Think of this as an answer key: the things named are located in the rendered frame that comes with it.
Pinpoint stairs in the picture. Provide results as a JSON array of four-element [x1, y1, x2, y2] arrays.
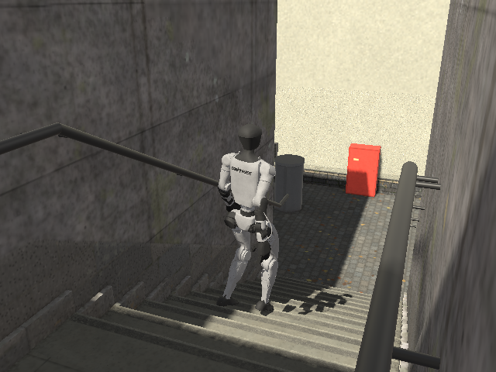
[[100, 276, 403, 372]]

